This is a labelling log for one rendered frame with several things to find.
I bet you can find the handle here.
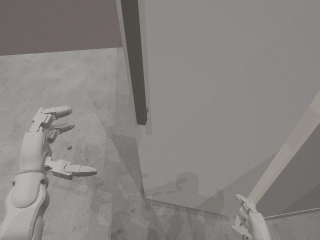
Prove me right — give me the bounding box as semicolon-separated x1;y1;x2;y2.
120;0;149;126

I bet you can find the fridge door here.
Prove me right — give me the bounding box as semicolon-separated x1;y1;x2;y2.
116;0;320;217

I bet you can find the robot left hand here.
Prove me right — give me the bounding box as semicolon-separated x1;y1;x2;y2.
19;106;97;180

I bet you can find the left robot forearm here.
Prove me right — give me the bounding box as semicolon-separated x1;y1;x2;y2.
0;171;50;240

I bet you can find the robot right hand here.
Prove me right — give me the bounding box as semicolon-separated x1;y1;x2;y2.
232;194;272;240

